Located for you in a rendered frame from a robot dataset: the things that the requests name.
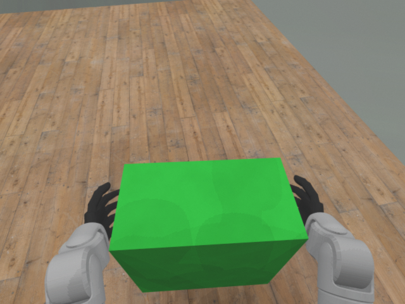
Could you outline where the left robot forearm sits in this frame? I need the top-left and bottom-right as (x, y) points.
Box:
(44, 222), (110, 304)

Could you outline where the carton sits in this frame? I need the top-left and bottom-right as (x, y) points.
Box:
(109, 158), (309, 293)

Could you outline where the right robot forearm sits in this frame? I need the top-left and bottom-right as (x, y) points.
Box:
(305, 212), (375, 304)

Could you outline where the left robot hand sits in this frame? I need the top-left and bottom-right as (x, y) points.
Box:
(84, 182), (120, 240)

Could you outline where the right robot hand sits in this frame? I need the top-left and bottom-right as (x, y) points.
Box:
(290, 175), (324, 226)

